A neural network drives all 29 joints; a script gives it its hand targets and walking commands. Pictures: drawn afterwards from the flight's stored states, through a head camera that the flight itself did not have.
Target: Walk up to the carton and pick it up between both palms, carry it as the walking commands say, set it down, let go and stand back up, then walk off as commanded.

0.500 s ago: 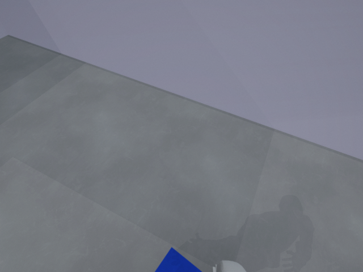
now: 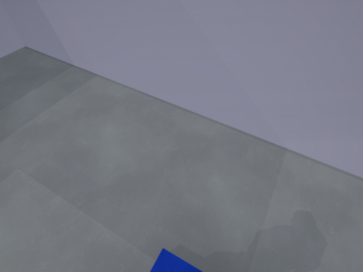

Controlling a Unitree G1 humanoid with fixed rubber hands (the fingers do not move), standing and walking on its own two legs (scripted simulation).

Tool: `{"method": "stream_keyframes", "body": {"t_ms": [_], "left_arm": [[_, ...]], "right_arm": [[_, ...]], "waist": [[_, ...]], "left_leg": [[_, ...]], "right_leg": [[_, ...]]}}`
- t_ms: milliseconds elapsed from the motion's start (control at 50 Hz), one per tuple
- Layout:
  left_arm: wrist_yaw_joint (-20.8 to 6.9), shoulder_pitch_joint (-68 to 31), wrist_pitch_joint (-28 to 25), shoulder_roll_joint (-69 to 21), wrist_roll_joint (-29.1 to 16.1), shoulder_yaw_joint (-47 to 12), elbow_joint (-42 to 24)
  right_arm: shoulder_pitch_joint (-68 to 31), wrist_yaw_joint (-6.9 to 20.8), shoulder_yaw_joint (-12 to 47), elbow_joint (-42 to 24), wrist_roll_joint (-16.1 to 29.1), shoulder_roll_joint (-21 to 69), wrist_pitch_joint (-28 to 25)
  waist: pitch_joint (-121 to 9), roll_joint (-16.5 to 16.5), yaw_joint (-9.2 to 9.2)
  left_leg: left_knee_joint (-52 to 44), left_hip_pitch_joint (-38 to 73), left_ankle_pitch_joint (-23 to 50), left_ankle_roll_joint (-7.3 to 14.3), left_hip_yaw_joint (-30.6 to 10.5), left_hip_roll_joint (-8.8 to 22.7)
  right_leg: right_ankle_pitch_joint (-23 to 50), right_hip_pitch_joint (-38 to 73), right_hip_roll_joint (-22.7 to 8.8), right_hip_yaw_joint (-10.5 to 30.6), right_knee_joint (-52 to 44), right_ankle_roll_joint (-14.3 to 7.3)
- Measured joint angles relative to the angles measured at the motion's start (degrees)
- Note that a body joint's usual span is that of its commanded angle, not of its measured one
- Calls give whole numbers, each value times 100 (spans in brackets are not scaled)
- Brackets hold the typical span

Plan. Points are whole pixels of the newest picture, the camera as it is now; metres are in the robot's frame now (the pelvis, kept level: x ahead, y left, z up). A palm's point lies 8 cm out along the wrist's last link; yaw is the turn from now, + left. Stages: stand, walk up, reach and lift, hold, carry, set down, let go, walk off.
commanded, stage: stand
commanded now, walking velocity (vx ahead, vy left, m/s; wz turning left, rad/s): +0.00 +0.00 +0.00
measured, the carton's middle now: out of the picture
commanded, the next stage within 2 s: none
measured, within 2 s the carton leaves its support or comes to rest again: neither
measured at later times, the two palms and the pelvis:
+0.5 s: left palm out of the picture -0.01 +0.24 -0.14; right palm out of the picture -0.02 -0.19 -0.14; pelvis +0.01 +0.02 +0.00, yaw +0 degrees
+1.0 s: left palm out of the picture -0.02 +0.23 -0.15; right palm out of the picture -0.02 -0.18 -0.14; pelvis +0.02 +0.03 +0.00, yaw -1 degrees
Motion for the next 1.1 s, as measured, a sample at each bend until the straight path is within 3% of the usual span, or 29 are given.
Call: {"method": "stream_keyframes", "body": {"t_ms": [400, 1100], "left_arm": [[57, 130, 67, -91, 31, -29, 308], [92, 297, 57, -280, 31, -113, 485]], "right_arm": [[520, 9, 96, 307, 72, 163, -174], [799, -6, 148, 297, 63, 281, -195]], "waist": [[-35, -58, -79], [-43, -32, -74]], "left_leg": [[-562, 388, 150, 215, 143, -284], [-461, 355, 24, 259, 162, -316]], "right_leg": [[89, 252, -228, 138, -334, 209], [-32, 202, -269, 167, -212, 260]]}}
